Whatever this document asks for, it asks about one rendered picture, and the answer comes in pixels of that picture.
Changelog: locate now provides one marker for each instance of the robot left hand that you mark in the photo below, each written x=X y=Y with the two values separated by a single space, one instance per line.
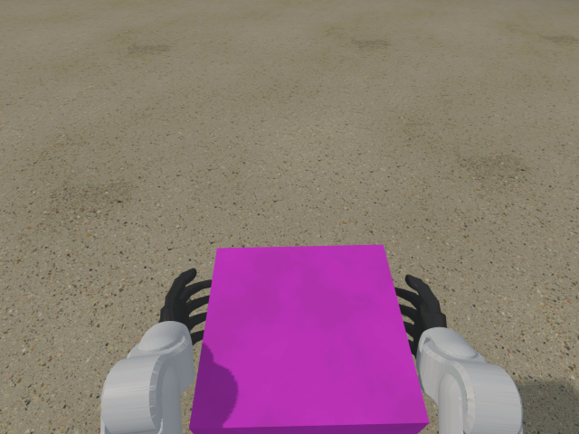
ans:
x=176 y=308

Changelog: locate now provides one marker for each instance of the left robot forearm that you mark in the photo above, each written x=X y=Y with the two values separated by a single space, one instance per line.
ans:
x=141 y=394

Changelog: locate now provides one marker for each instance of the robot right hand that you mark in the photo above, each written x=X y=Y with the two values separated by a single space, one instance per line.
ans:
x=427 y=313

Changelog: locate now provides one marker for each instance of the carton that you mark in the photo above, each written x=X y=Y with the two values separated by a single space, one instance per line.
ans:
x=305 y=340

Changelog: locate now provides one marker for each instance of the right robot forearm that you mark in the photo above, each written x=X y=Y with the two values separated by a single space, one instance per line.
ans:
x=473 y=397

